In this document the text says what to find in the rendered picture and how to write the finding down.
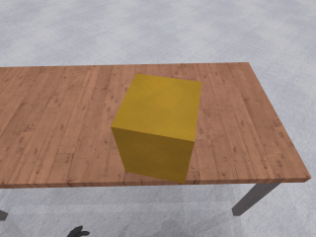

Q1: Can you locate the table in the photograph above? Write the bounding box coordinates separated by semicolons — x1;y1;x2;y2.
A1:
0;62;311;221

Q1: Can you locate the robot left hand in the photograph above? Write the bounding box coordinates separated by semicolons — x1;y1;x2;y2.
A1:
67;225;90;237

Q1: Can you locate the carton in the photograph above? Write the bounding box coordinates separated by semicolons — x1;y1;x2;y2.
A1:
111;73;201;184

